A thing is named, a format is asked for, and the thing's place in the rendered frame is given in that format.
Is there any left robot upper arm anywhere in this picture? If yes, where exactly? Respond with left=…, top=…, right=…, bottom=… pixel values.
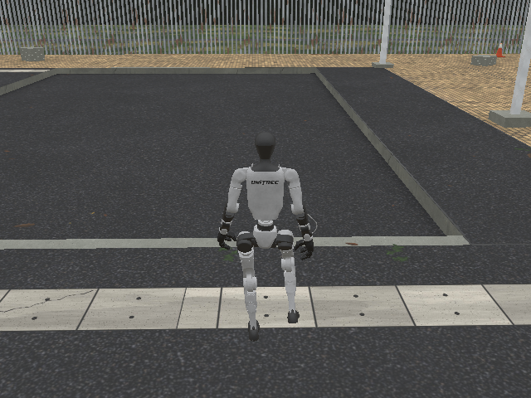
left=226, top=167, right=248, bottom=213

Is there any robot right hand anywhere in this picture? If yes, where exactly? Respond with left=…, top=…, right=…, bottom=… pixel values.
left=295, top=238, right=314, bottom=260

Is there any robot left hand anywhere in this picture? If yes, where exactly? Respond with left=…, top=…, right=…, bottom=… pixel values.
left=217, top=231, right=236, bottom=250

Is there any right robot upper arm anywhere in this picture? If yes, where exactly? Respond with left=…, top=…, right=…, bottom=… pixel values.
left=283, top=167, right=304, bottom=215

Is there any left robot forearm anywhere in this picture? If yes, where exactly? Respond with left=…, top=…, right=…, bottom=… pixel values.
left=219, top=201, right=235, bottom=235

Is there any robot right shin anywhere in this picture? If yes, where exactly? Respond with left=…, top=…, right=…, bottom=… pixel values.
left=284, top=257, right=296, bottom=313

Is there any right robot forearm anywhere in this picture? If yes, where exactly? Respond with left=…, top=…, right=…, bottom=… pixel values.
left=296, top=202, right=313, bottom=241

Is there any robot left foot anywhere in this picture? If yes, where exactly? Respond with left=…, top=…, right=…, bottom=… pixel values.
left=248, top=320, right=260, bottom=342

